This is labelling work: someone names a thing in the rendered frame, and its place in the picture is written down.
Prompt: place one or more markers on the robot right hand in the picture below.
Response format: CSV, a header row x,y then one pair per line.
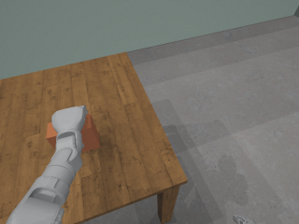
x,y
241,220

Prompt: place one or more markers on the robot left hand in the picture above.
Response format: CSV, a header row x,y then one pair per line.
x,y
69,118

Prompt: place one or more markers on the sponge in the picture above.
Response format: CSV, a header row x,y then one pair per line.
x,y
89,134

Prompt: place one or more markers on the robot left forearm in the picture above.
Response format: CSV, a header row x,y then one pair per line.
x,y
53,186

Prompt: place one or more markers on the robot left upper arm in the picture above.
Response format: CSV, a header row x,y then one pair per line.
x,y
35,211

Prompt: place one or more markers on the table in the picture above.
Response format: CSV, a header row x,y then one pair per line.
x,y
135,159

